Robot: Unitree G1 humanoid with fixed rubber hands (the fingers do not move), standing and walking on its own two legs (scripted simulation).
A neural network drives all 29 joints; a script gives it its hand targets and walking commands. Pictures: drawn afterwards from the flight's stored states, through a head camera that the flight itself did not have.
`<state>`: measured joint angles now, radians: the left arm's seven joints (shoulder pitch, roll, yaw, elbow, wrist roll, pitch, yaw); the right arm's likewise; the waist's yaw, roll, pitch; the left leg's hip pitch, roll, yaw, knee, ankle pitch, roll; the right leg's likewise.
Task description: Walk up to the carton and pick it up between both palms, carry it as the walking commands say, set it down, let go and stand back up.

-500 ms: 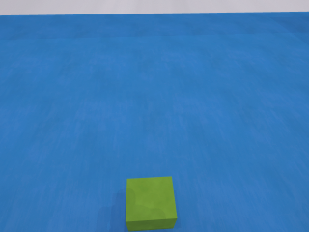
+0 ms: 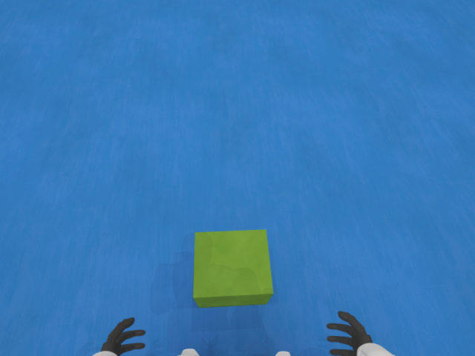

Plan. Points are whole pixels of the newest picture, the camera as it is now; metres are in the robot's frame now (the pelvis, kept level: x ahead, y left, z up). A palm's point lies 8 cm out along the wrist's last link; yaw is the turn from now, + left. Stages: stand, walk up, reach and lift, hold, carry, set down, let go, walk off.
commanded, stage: reach and lift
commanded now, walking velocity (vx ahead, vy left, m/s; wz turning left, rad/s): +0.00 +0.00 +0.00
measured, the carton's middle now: (231, 269) +0.43 +0.01 -0.64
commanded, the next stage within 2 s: none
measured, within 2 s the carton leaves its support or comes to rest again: neither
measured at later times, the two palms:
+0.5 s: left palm (120, 310) +0.23 +0.22 -0.14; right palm (350, 298) +0.24 -0.22 -0.14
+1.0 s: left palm (135, 239) +0.38 +0.23 -0.17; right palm (331, 225) +0.41 -0.22 -0.17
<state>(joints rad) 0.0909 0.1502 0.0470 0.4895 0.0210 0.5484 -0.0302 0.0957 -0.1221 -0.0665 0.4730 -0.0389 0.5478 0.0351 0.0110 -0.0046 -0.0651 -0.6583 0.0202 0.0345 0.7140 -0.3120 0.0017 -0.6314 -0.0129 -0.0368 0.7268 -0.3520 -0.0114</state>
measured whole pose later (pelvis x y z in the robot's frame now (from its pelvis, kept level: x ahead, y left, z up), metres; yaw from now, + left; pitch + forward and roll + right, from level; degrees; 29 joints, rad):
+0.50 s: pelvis -0.08 +0.00 -0.06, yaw +0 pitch +14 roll +1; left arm -0.42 0.21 0.15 0.60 -0.05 0.51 -0.01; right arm -0.46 -0.23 -0.11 0.62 0.02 0.51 0.04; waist 0.02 -0.01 0.09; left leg -0.95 0.03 0.04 1.05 -0.35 0.00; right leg -0.94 -0.02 -0.02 1.09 -0.40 -0.02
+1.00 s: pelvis -0.08 +0.00 -0.09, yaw -1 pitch +37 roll +1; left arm -0.93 0.28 0.28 0.84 -0.07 0.22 0.02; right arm -1.02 -0.37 -0.19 0.93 0.08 0.22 0.04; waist 0.04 -0.01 -0.01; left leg -1.42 0.04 0.05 1.06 -0.29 0.00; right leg -1.41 -0.01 -0.01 1.10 -0.33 -0.02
